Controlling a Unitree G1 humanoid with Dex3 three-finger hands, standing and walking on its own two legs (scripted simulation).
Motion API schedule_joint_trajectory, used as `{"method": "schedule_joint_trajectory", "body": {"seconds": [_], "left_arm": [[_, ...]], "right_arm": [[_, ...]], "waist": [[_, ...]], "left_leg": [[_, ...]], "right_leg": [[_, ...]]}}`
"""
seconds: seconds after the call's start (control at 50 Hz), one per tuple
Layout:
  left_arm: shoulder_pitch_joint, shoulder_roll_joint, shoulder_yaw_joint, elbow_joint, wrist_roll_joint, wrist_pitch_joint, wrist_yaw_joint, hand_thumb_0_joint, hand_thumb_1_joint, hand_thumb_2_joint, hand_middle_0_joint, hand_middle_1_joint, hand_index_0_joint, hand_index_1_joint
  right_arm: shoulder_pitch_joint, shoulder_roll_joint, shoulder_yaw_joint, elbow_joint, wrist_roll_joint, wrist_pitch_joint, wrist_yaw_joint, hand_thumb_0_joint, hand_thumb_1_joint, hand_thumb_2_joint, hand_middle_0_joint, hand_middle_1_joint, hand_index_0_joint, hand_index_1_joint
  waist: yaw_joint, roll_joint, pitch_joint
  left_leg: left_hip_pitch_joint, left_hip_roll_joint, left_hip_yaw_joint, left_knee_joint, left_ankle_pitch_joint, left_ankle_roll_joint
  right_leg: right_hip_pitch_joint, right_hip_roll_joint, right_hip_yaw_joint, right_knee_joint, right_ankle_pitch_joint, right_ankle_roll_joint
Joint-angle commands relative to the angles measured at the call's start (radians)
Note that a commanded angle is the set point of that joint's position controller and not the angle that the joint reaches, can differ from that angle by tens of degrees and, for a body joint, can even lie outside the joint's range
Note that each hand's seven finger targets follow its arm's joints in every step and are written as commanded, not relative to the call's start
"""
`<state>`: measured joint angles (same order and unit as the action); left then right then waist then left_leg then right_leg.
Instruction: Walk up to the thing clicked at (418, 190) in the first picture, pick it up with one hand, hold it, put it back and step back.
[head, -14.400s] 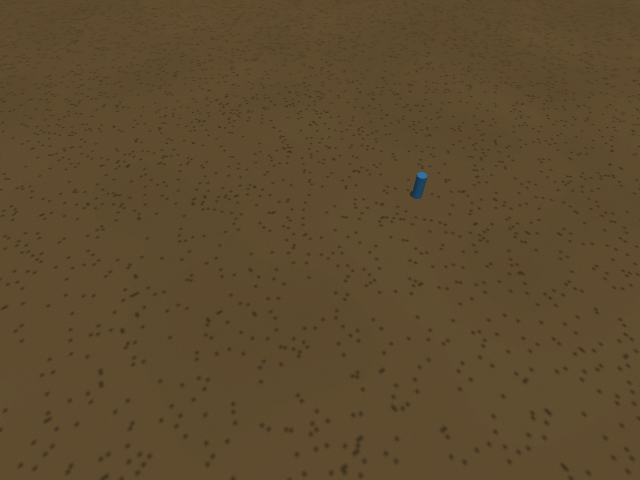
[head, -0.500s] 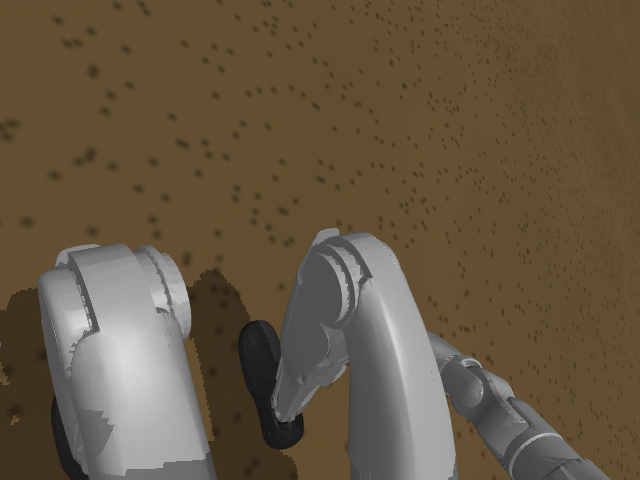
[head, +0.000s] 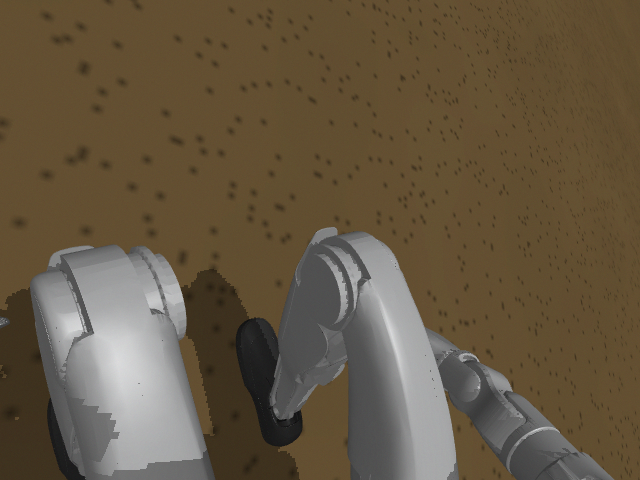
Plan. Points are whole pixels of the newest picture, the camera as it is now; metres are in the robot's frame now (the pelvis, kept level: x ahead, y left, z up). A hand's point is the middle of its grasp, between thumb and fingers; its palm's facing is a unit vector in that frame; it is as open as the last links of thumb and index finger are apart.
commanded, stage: close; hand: left
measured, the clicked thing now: out of the picture +0.35 +0.31 -0.21
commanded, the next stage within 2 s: settle in 0.42 s
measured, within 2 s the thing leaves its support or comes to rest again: leaves its support in 0.60 s
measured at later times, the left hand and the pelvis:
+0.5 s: hand out of the picture +0.33 +0.31 -0.19, palm faces +0.48 -0.88 +0.01, open 7.4 cm; pelvis +0.00 +0.00 +0.00, yaw +0 degrees
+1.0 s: hand out of the picture +0.33 +0.33 -0.13, palm faces +0.47 -0.89 +0.00, open 5.8 cm; pelvis +0.00 +0.00 +0.01, yaw +1 degrees
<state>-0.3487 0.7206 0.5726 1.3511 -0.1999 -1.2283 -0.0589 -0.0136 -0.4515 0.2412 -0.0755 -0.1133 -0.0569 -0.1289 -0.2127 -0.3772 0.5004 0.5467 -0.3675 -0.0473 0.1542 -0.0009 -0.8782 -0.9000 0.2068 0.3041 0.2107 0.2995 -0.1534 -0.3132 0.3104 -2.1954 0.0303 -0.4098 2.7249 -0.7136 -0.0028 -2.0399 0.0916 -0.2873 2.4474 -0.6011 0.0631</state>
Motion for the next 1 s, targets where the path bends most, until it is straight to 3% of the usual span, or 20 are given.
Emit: {"method": "schedule_joint_trajectory", "body": {"seconds": [0.0,0.08,0.18,0.24,0.32,0.42,0.46,0.52,0.56,0.64,0.68,0.78,0.9,0.96,0.98], "left_arm": [[-0.151,0.183,0.017,-0.164,-0.002,-0.083,0.023,0.000,-0.113,0.428,-0.309,-0.311,-0.287,-0.335],[-0.183,0.138,-0.030,-0.146,0.000,-0.084,0.015,0.000,0.074,0.511,-0.407,-0.386,-0.384,-0.408],[-0.151,0.110,-0.069,-0.089,0.006,-0.063,-0.005,0.000,0.237,0.609,-0.542,-0.498,-0.520,-0.517],[-0.096,0.113,-0.036,-0.076,-0.010,-0.055,-0.001,0.000,0.278,0.676,-0.647,-0.587,-0.622,-0.608],[-0.072,0.138,-0.006,-0.089,-0.013,-0.050,0.019,0.000,0.427,0.814,-0.774,-0.728,-0.749,-0.750],[-0.143,0.167,-0.006,-0.178,0.017,-0.060,0.048,0.000,0.621,0.938,-0.901,-0.853,-0.873,-0.875],[-0.178,0.156,-0.030,-0.186,0.026,-0.062,0.053,0.000,0.679,0.981,-0.944,-0.894,-0.915,-0.917],[-0.213,0.136,-0.047,-0.165,0.025,-0.064,0.061,0.000,0.638,1.114,-1.053,-1.065,-1.021,-1.099],[-0.203,0.150,-0.042,-0.164,0.024,-0.066,0.059,0.000,0.679,1.177,-1.105,-1.119,-1.073,-1.155],[-0.152,0.120,-0.062,-0.174,0.014,-0.054,0.032,0.000,0.712,1.268,-1.191,-1.227,-1.163,-1.260],[-0.112,0.120,-0.053,-0.167,0.010,-0.039,0.023,0.000,0.698,1.280,-1.224,-1.259,-1.200,-1.288],[-0.096,0.129,-0.021,-0.288,0.000,0.007,0.034,0.000,0.604,1.342,-1.279,-1.343,-1.257,-1.376],[-0.123,0.103,-0.073,-0.497,0.026,0.074,0.048,0.000,0.596,1.361,-1.307,-1.377,-1.284,-1.411],[-0.110,0.030,-0.119,-0.554,0.028,0.120,0.037,0.000,0.570,1.356,-1.326,-1.388,-1.303,-1.422],[-0.094,0.021,-0.128,-0.569,0.027,0.135,0.034,0.000,0.542,1.336,-1.324,-1.380,-1.304,-1.412]], "right_arm": [[-0.022,-0.354,-0.132,-0.015,0.000,0.008,-0.023,0.000,-0.857,-0.896,0.200,0.299,0.199,0.299],[-0.003,-0.360,-0.136,0.001,-0.002,0.010,-0.025,0.000,-0.853,-0.894,0.200,0.299,0.199,0.299],[-0.007,-0.370,-0.139,-0.003,0.004,0.014,-0.020,0.000,-0.853,-0.893,0.200,0.299,0.199,0.299],[-0.012,-0.369,-0.138,-0.016,0.006,0.015,-0.016,0.000,-0.855,-0.894,0.200,0.299,0.199,0.299],[-0.015,-0.363,-0.134,-0.027,0.009,0.018,-0.014,0.000,-0.850,-0.893,0.200,0.299,0.199,0.299],[-0.009,-0.353,-0.137,-0.019,0.002,0.022,-0.017,0.000,-0.848,-0.892,0.200,0.299,0.199,0.299],[-0.009,-0.352,-0.141,-0.015,-0.001,0.024,-0.018,0.000,-0.845,-0.891,0.200,0.299,0.199,0.299],[-0.001,-0.352,-0.137,0.000,-0.005,0.022,-0.017,0.000,-0.869,-0.899,0.200,0.299,0.200,0.299],[0.004,-0.354,-0.136,-0.001,-0.004,0.023,-0.016,0.000,-0.863,-0.898,0.200,0.299,0.200,0.299],[-0.002,-0.352,-0.147,-0.006,0.003,0.022,-0.014,0.000,-0.866,-0.898,0.200,0.299,0.200,0.299],[0.003,-0.353,-0.151,-0.004,0.013,0.026,-0.013,0.000,-0.867,-0.897,0.200,0.299,0.200,0.299],[0.018,-0.352,-0.179,-0.021,0.032,0.027,-0.013,0.000,-0.867,-0.898,0.200,0.299,0.199,0.299],[0.055,-0.326,-0.231,-0.016,0.057,0.034,-0.015,0.000,-0.869,-0.899,0.200,0.300,0.200,0.300],[0.074,-0.315,-0.268,-0.017,0.077,0.036,-0.014,0.000,-0.875,-0.899,0.200,0.300,0.200,0.299],[0.083,-0.309,-0.277,-0.013,0.084,0.036,-0.014,0.000,-0.876,-0.898,0.200,0.300,0.200,0.300]], "waist": [[-0.099,0.585,-0.489],[-0.140,0.560,-0.503],[-0.124,0.531,-0.471],[-0.088,0.526,-0.485],[-0.066,0.541,-0.490],[-0.093,0.597,-0.506],[-0.121,0.590,-0.502],[-0.142,0.561,-0.503],[-0.128,0.550,-0.518],[-0.101,0.530,-0.525],[-0.078,0.540,-0.509],[-0.044,0.618,-0.575],[-0.047,0.681,-0.631],[-0.045,0.661,-0.633],[-0.030,0.666,-0.644]], "left_leg": [[0.329,0.062,0.108,-0.388,0.039,-0.031],[0.342,0.063,0.098,-0.376,0.057,-0.030],[0.336,0.061,0.080,-0.399,0.044,-0.035],[0.340,0.057,0.084,-0.400,0.053,-0.037],[0.329,0.055,0.094,-0.398,0.062,-0.036],[0.355,0.061,0.101,-0.399,0.078,-0.038],[0.344,0.061,0.107,-0.391,0.048,-0.033],[0.335,0.061,0.102,-0.378,0.066,-0.030],[0.339,0.059,0.103,-0.374,0.075,-0.028],[0.323,0.052,0.119,-0.377,0.052,-0.022],[0.318,0.053,0.108,-0.405,0.030,-0.027],[0.379,0.055,0.114,-0.438,0.073,-0.040],[0.391,0.048,0.139,-0.467,0.072,-0.037],[0.381,0.046,0.141,-0.492,0.037,-0.034],[0.375,0.042,0.145,-0.497,0.038,-0.033]], "right_leg": [[0.195,0.026,-0.094,-0.145,0.099,-0.069],[0.196,0.026,-0.097,-0.146,0.127,-0.066],[0.169,0.023,-0.109,-0.139,0.111,-0.066],[0.181,0.023,-0.108,-0.138,0.109,-0.068],[0.196,0.025,-0.103,-0.141,0.109,-0.071],[0.205,0.024,-0.092,-0.142,0.129,-0.071],[0.195,0.025,-0.090,-0.154,0.114,-0.071],[0.207,0.025,-0.093,-0.156,0.132,-0.068],[0.215,0.027,-0.093,-0.157,0.136,-0.069],[0.221,0.028,-0.089,-0.173,0.111,-0.069],[0.194,0.026,-0.093,-0.161,0.087,-0.072],[0.185,0.020,-0.081,-0.146,0.124,-0.077],[0.169,0.011,-0.051,-0.162,0.127,-0.084],[0.137,0.005,-0.041,-0.174,0.107,-0.084],[0.132,0.003,-0.036,-0.173,0.107,-0.086]]}}
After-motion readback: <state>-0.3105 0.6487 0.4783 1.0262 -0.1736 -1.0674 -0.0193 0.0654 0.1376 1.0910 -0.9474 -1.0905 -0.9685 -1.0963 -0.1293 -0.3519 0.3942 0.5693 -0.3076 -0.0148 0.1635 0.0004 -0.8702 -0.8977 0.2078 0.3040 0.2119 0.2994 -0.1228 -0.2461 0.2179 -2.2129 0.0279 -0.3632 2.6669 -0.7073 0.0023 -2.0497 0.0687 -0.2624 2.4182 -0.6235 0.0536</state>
